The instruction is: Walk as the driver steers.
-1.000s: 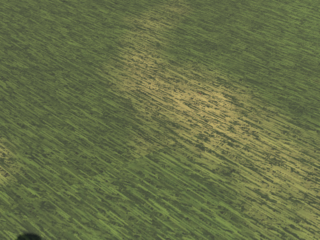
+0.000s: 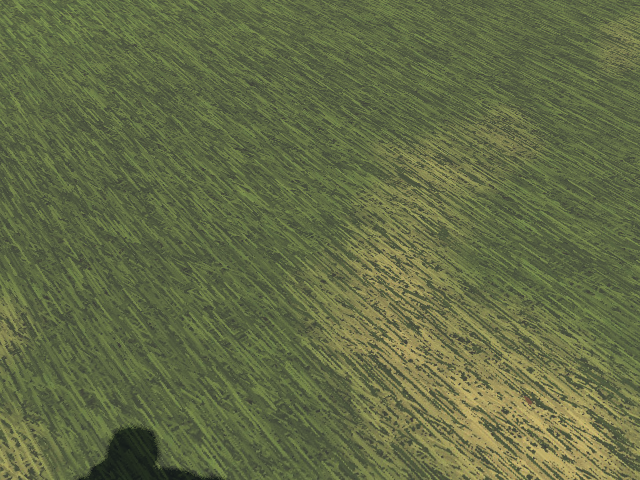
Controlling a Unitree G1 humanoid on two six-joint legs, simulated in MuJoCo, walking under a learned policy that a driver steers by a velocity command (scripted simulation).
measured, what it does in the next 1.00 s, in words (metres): walks ahead, turning left: right foot, then left foot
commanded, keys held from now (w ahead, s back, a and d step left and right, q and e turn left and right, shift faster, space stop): q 0.52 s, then no key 0.22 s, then w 0.04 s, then w+e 0.22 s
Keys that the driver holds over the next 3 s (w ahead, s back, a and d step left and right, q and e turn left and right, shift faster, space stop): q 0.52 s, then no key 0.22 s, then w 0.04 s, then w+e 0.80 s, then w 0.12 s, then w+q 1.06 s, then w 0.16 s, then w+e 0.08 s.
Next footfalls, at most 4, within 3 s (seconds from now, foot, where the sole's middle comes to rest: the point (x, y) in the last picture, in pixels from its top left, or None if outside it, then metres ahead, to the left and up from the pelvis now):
0.14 right None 0.18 -0.14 -0.78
0.60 left None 0.07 0.10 -0.78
1.44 right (377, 478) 0.53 -0.12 -0.92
1.92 left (288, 369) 0.82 0.07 -0.92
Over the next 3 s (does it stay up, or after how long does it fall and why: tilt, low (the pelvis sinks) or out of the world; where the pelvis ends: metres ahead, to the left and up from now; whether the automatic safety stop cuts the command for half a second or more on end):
stays up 1.20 0.13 -0.16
